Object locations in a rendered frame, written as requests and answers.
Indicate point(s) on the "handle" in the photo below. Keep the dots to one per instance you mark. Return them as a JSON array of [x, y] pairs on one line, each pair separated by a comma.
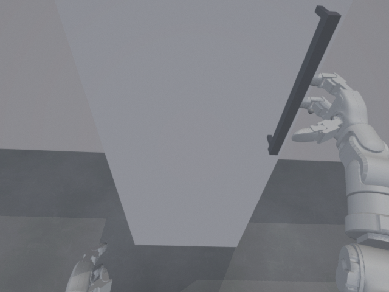
[[324, 31]]

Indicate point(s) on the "fridge door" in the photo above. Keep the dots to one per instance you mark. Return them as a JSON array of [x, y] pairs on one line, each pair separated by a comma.
[[183, 94]]

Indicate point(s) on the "robot left hand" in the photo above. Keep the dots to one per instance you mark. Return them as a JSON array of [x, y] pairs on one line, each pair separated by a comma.
[[84, 273]]

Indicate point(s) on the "robot right hand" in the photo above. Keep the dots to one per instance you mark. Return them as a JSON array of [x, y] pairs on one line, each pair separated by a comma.
[[348, 109]]

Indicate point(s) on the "right robot forearm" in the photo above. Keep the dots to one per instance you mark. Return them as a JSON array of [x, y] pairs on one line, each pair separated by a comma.
[[366, 161]]

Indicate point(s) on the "right robot upper arm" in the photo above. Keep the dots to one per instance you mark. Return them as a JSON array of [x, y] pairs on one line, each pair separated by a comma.
[[362, 268]]

